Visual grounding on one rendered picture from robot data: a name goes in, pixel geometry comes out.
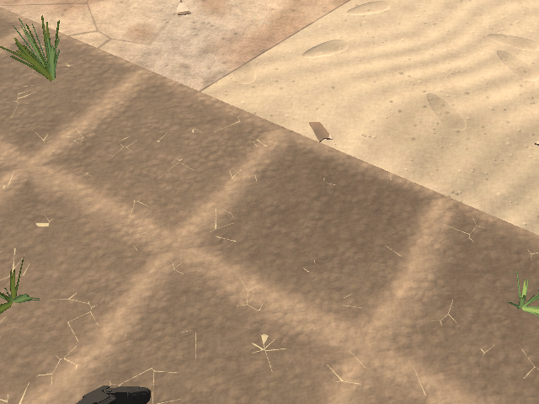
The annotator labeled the left robot hand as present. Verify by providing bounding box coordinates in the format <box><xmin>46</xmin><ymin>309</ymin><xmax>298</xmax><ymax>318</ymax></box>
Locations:
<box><xmin>76</xmin><ymin>385</ymin><xmax>151</xmax><ymax>404</ymax></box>

